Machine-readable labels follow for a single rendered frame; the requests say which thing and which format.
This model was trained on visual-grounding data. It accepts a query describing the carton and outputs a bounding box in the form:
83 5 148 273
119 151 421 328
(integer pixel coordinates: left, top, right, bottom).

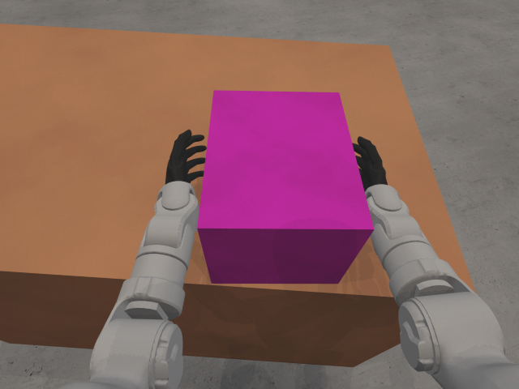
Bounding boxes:
197 90 374 284

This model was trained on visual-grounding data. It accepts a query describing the right robot hand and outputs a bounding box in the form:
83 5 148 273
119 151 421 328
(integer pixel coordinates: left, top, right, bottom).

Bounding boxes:
352 136 388 191

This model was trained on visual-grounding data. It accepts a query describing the left robot hand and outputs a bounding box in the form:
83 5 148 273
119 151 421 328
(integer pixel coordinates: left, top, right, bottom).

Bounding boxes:
165 130 207 184

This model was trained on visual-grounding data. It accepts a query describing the robot left upper arm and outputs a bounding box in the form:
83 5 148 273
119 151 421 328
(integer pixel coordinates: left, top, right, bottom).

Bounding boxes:
58 318 183 389

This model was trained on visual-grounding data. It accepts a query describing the pedestal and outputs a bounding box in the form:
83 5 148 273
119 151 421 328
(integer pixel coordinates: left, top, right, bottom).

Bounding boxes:
0 24 476 367

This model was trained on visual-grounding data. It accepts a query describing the robot left forearm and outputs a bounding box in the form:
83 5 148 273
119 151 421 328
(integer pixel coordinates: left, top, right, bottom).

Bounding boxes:
89 181 199 379

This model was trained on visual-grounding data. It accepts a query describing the robot right forearm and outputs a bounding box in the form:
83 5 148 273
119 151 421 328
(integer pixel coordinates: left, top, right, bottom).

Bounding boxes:
365 184 505 355

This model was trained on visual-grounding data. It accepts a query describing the robot right upper arm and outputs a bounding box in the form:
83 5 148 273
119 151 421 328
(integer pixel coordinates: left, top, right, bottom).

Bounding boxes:
398 292 519 389

